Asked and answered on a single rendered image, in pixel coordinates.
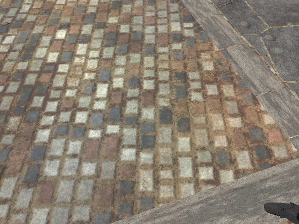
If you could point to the right robot hand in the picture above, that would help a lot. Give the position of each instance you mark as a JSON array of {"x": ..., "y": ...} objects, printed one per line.
[{"x": 283, "y": 210}]

